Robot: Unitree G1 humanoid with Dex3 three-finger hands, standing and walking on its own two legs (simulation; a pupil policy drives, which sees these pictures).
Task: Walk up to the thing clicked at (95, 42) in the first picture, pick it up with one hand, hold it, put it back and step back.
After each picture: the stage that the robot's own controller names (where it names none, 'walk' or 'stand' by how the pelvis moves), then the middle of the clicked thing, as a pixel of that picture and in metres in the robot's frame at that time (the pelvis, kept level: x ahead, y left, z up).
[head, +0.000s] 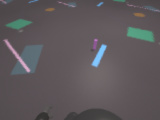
stand; (95, 44) +1.59 -0.06 -0.66
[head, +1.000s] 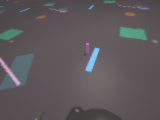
walk; (87, 48) +1.45 +0.22 -0.63
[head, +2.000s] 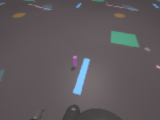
walk; (75, 61) +0.95 +0.32 -0.63
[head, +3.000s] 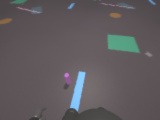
walk; (67, 79) +0.59 +0.33 -0.64
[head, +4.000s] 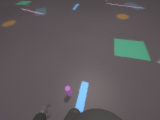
stand; (69, 91) +0.39 +0.30 -0.64
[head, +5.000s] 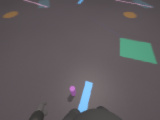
stand; (73, 91) +0.37 +0.20 -0.65
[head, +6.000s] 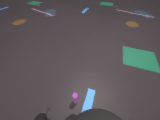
stand; (75, 98) +0.34 +0.17 -0.66
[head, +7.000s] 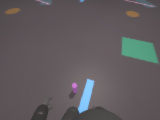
stand; (74, 88) +0.40 +0.17 -0.64
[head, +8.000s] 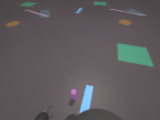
stand; (74, 94) +0.39 +0.19 -0.66
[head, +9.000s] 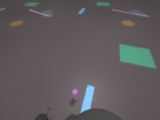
stand; (75, 94) +0.40 +0.18 -0.66
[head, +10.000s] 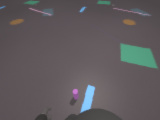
stand; (75, 94) +0.39 +0.17 -0.66
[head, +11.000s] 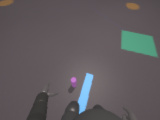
go down; (73, 82) +0.43 +0.17 -0.61
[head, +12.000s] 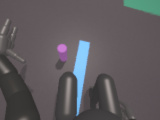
go down; (63, 54) +0.49 +0.22 -0.25
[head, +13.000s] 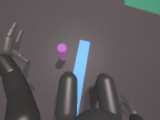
close in; (63, 53) +0.49 +0.21 -0.25
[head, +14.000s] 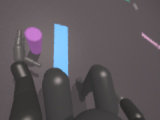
close in; (35, 43) +0.47 +0.27 -0.17
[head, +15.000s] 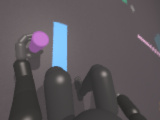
lift; (37, 44) +0.45 +0.26 -0.16
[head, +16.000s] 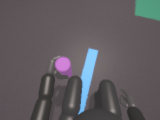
lift; (65, 69) +0.32 +0.18 -0.02
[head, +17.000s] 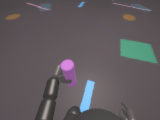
hold; (70, 75) +0.31 +0.15 +0.04
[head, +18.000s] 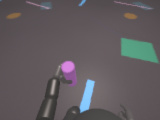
hold; (70, 75) +0.31 +0.15 +0.03
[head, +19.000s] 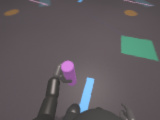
crouch; (70, 75) +0.31 +0.15 +0.02
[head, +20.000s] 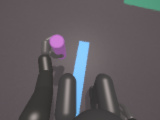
lower; (59, 49) +0.47 +0.18 -0.05
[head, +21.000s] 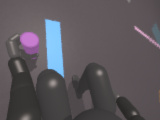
lower; (31, 48) +0.45 +0.24 -0.17
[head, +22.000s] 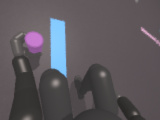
lower; (35, 47) +0.44 +0.25 -0.17
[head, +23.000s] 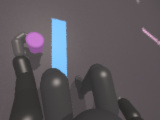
lower; (36, 47) +0.44 +0.25 -0.17
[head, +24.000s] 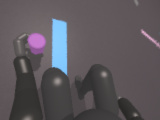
lower; (37, 48) +0.43 +0.24 -0.17
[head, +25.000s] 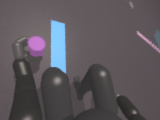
loosen; (36, 50) +0.42 +0.24 -0.17
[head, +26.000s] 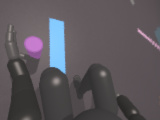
withdraw; (34, 50) +0.42 +0.25 -0.17
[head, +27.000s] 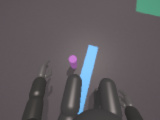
walk; (73, 62) +0.44 +0.17 -0.32
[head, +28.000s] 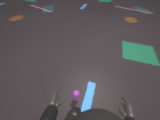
stand; (76, 95) +0.36 +0.14 -0.60
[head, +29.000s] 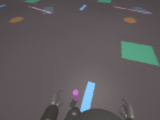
stand; (75, 95) +0.37 +0.15 -0.60
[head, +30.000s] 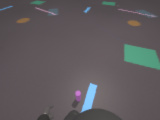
stand; (78, 96) +0.37 +0.14 -0.64
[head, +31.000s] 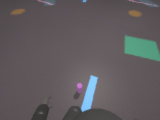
walk; (79, 88) +0.42 +0.11 -0.63
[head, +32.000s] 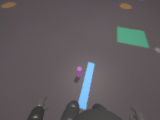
walk; (79, 72) +0.62 +0.14 -0.63
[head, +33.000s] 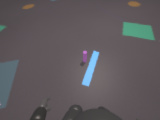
walk; (84, 56) +0.97 +0.15 -0.63
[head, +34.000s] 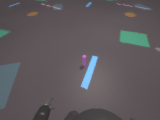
stand; (84, 60) +1.01 +0.15 -0.64
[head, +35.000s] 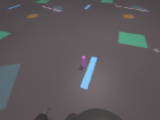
stand; (83, 61) +1.03 +0.15 -0.66
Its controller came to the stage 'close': yes
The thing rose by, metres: 0.67
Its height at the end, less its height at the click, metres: +0.00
